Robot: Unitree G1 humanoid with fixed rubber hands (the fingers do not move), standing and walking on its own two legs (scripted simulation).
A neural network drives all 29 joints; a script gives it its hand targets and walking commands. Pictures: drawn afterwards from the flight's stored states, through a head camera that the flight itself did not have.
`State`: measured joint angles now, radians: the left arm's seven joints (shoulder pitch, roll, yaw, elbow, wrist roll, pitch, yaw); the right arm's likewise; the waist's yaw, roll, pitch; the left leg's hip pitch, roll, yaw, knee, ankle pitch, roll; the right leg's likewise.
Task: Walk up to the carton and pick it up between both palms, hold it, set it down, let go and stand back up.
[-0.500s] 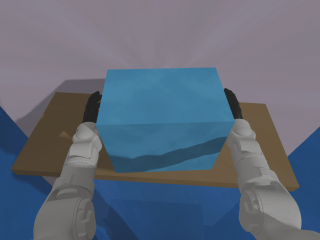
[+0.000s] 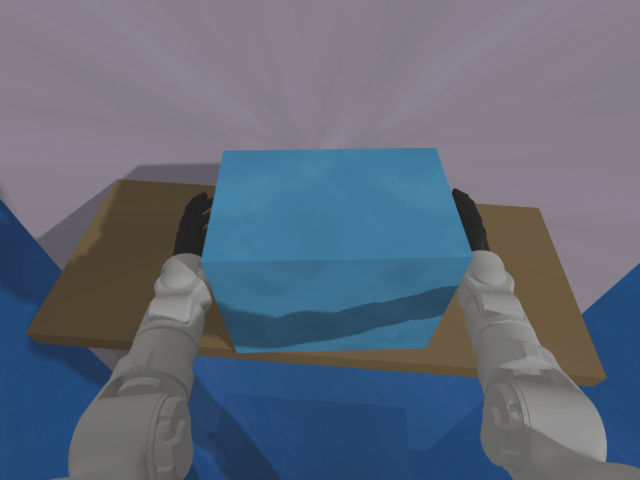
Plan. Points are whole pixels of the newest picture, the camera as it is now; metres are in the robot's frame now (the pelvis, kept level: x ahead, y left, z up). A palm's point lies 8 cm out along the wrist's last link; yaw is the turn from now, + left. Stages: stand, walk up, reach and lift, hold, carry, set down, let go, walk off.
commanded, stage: set down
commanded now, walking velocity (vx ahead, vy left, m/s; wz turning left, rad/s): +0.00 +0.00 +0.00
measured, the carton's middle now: (331, 255) +0.40 +0.00 +0.04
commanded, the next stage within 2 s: none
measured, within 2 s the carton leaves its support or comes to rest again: neither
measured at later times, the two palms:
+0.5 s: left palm (177, 224) +0.41 +0.21 +0.08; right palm (489, 218) +0.43 -0.20 +0.10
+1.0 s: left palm (152, 204) +0.40 +0.23 +0.12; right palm (530, 209) +0.42 -0.25 +0.12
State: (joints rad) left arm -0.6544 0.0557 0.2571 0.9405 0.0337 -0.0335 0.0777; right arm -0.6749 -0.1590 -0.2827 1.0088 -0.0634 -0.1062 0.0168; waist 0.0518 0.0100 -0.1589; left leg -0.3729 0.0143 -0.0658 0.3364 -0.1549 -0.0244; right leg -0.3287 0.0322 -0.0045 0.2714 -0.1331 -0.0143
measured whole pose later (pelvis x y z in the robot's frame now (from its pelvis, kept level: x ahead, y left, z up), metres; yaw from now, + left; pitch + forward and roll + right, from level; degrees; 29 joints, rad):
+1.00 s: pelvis -0.04 -0.02 -0.02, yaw -1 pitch +20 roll -1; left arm -0.88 0.45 -0.03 0.79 -0.42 0.25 0.06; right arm -0.93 -0.50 0.10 0.93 0.51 0.14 0.01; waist 0.05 0.01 -0.21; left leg -0.68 0.04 -0.06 0.47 -0.14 -0.05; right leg -0.66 0.06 -0.02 0.44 -0.13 -0.04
